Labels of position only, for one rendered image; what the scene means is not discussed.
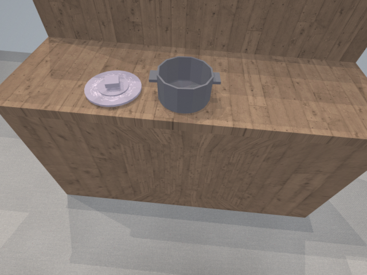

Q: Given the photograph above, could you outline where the pot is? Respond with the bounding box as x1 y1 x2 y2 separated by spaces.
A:
149 56 221 113

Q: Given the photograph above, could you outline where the lid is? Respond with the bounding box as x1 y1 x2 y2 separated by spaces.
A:
84 70 142 107

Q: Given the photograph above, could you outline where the table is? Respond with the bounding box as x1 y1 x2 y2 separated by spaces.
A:
0 0 367 218

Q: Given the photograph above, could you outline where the knob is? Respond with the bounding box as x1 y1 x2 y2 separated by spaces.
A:
104 75 120 88

